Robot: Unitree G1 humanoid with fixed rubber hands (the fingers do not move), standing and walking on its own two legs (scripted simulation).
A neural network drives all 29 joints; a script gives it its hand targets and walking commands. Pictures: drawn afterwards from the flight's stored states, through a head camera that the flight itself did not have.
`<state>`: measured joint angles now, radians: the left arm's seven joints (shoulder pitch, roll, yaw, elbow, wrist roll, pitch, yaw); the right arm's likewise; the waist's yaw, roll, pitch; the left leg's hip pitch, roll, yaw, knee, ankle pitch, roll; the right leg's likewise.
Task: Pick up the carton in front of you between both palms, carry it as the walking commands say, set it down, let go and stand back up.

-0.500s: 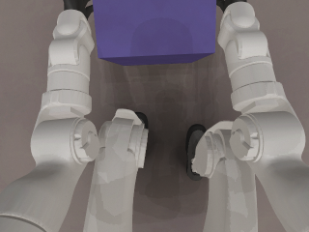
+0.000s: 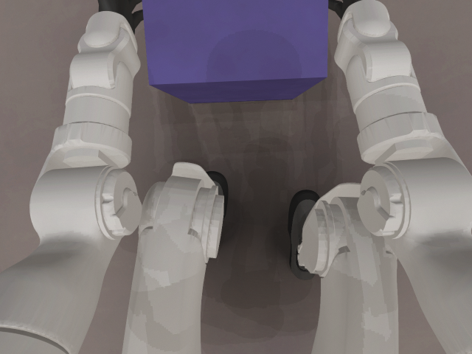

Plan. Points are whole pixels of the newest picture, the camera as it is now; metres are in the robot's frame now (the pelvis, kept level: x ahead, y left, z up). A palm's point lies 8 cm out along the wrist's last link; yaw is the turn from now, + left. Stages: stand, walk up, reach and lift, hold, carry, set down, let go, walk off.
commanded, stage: set down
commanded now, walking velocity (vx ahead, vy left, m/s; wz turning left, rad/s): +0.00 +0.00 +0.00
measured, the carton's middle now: (237, 27) +0.53 +0.09 -0.23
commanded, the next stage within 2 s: let go in 1.96 s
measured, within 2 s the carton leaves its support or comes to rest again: rests again in 0.08 s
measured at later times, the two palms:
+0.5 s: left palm (116, 17) +0.50 +0.24 -0.16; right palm (358, 3) +0.55 -0.07 -0.16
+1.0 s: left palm (92, 15) +0.50 +0.27 -0.16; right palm out of the picture +0.56 -0.10 -0.16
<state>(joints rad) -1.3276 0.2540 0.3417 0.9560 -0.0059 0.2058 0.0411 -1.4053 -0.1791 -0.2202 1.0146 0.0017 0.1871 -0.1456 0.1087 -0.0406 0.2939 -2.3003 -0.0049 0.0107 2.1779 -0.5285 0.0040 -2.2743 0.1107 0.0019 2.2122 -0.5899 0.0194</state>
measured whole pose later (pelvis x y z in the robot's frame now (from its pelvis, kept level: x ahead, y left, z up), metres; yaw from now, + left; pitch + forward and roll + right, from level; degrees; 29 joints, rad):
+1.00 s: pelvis +0.00 +0.00 +0.00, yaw +1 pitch +34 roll +0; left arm -1.33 0.38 0.21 1.06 -0.22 0.03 0.07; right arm -1.41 -0.35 -0.02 1.03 0.19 0.09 -0.12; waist 0.10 -0.02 0.38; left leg -2.26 -0.02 0.02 2.21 -0.55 0.01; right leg -2.22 0.10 0.01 2.25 -0.63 0.03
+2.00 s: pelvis +0.04 +0.01 +0.25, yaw +1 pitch +45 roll -1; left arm -1.00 0.27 0.36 0.83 -0.03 0.13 -0.04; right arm -1.10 -0.23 -0.23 0.88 -0.03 0.17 -0.06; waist 0.09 -0.04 -0.09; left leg -1.68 -0.04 -0.02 1.24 -0.35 0.00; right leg -1.64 0.06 0.03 1.26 -0.41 0.01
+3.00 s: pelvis +0.13 -0.01 +0.41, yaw +3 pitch -2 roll +1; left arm 0.23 0.22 0.04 0.43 0.01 0.09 -0.08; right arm 0.23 -0.21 -0.04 0.44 0.00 0.09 0.06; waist 0.00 -0.01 0.07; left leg -0.15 -0.02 -0.06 0.43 -0.24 -0.01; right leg -0.12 0.04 0.04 0.44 -0.29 -0.03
